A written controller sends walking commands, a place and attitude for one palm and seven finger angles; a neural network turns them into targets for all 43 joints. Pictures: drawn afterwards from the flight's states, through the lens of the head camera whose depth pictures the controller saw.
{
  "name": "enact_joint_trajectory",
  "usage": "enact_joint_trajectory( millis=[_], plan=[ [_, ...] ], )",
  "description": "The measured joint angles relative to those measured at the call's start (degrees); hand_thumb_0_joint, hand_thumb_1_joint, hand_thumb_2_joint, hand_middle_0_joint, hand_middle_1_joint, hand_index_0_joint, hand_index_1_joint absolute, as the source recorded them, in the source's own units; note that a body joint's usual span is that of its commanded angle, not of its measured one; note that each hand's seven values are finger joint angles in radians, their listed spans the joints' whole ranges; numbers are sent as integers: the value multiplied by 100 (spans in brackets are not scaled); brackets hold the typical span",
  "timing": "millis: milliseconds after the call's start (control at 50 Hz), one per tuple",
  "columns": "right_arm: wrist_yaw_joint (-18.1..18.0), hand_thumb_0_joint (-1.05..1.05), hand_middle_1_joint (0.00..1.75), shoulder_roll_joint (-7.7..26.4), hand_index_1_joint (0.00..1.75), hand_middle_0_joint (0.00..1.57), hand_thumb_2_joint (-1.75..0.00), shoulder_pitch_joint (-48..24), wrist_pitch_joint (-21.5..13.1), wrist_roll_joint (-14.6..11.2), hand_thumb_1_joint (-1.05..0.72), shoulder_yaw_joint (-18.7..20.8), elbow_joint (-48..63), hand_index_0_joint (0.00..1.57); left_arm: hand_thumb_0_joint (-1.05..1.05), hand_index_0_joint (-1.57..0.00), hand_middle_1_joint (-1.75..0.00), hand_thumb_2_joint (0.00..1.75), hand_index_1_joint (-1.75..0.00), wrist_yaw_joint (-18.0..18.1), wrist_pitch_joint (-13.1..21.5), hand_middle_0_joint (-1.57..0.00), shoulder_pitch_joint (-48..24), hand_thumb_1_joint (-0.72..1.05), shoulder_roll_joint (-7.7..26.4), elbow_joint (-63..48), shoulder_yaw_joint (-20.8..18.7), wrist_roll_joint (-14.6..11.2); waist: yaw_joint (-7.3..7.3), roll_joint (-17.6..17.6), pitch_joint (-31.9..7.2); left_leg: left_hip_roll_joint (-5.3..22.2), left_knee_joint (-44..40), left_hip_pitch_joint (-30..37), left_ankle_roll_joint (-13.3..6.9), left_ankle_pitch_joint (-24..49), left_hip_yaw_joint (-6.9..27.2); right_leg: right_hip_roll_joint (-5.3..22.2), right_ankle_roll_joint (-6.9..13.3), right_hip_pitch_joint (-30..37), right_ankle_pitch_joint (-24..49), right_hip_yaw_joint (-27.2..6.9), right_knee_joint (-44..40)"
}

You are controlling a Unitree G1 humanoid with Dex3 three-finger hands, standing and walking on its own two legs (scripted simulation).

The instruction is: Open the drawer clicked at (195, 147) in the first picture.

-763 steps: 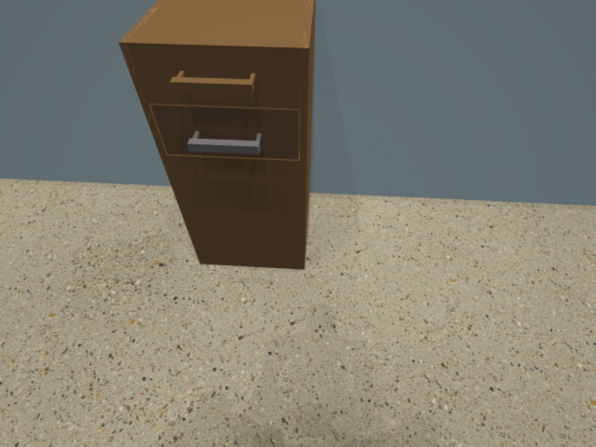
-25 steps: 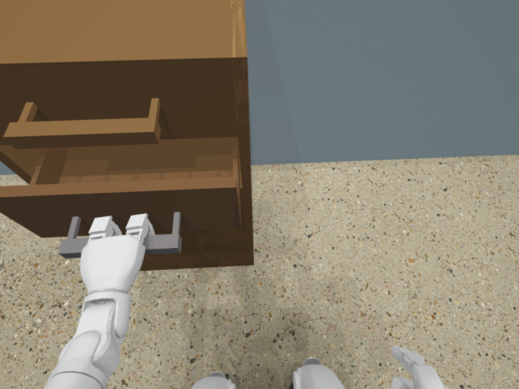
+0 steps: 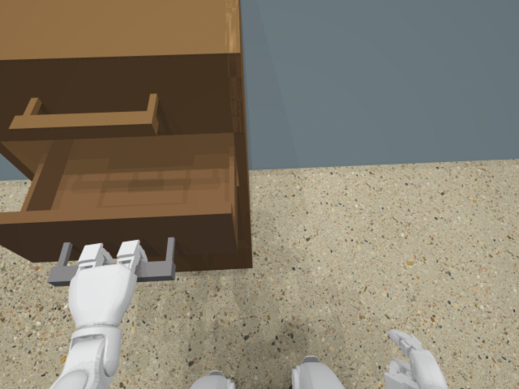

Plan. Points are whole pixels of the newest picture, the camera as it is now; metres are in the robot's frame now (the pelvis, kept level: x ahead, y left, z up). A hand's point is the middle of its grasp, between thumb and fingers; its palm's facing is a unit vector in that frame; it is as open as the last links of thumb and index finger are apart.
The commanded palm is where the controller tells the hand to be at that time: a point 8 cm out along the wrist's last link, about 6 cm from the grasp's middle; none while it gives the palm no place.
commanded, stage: pull the drawer open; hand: left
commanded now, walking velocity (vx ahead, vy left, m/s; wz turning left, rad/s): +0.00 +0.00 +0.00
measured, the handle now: (116, 259) +0.32 +0.25 -0.04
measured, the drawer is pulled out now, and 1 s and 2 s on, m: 0.16 0.27 0.30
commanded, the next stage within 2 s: open the thumb to release the handle in 1.50 s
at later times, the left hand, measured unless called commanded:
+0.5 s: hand (112, 341) +0.20 +0.23 -0.06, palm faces -0.04 -0.06 -1.00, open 5.8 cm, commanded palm +0.16 +0.24 -0.01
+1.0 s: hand (104, 380) +0.15 +0.23 -0.05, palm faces -0.10 -0.07 -0.99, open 6.0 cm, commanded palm +0.10 +0.23 -0.01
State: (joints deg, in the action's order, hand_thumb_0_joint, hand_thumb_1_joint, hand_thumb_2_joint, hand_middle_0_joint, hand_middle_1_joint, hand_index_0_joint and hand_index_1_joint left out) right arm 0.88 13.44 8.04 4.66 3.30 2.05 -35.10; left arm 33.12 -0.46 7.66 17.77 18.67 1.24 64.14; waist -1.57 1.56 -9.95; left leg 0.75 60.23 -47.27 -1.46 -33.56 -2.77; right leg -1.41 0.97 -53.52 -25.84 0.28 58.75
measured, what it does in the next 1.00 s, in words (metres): stands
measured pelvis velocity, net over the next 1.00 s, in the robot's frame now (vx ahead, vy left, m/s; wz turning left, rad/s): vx -0.01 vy -0.02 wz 0.01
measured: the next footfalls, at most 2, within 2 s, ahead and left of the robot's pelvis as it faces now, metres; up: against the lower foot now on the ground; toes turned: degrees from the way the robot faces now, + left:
none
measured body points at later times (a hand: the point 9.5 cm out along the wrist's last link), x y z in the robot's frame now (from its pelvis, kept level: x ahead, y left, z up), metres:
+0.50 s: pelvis -0.02 -0.01 -0.01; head +0.07 -0.02 +0.43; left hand +0.20 +0.23 +0.00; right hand +0.16 -0.25 -0.13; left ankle -0.05 +0.10 -0.67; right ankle +0.02 -0.11 -0.67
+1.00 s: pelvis -0.01 -0.02 -0.02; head +0.07 -0.03 +0.42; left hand +0.15 +0.23 +0.00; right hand +0.19 -0.25 -0.13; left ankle -0.05 +0.10 -0.67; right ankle +0.02 -0.11 -0.67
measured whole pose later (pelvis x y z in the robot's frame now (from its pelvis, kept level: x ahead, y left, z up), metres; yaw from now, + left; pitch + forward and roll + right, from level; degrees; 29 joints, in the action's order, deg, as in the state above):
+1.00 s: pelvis -0.01 -0.02 -0.02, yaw +1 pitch +20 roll +1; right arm 0.6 13.2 5.5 3.8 4.6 1.7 -31.3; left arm 34.0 6.4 30.6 18.5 3.1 -1.2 63.5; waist 1.1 0.9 -10.5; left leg 0.7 66.1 -50.7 -0.2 -35.3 -2.6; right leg -1.3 2.5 -57.9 -28.3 0.5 66.2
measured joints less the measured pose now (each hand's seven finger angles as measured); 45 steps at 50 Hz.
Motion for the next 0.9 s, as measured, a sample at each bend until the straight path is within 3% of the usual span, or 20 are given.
enact_joint_trajectory(
  millis=[300, 460, 620, 900],
  plan=[
    [-37, 1, 30, -12, 30, 20, -90, -43, -35, -17, -90, -9, 80, 20, 0, -41, -135, 72, -134, 59, 141, -31, 735, 67, 14, -443, -85, -68, 3, -38, -12, 6, 126, -35, 27, 21, -73, -12, 40, -98, 18, -68, 194],
    [-61, 1, 30, 19, 30, 20, -90, -99, -63, 21, -90, 11, 84, 20, -1, -41, -134, 73, -134, 197, 190, -30, 1051, 68, -1, -680, -12, 0, 96, -24, -12, -19, 317, -153, 46, -30, -16, 23, 65, -200, -57, -13, 389],
    [-83, 1, 30, -43, 30, 20, -90, -194, -73, 11, -90, -55, 179, 20, 0, -40, -132, 73, -134, 108, 178, -29, 1267, 67, 0, -851, -23, -68, 135, -27, -6, -16, 365, -151, 78, -46, -5, 20, 99, -214, -90, -1, 470],
    [-50, 1, 30, -18, 30, 20, -90, -233, -87, 92, -90, -50, 340, 20, 0, -39, -130, 72, -131, 110, 571, -27, 2036, 68, 65, -1374, -199, -61, 230, -78, -46, -4, 509, -274, 119, -143, 2, 8, 148, -371, -207, 6, 667]
  ],
)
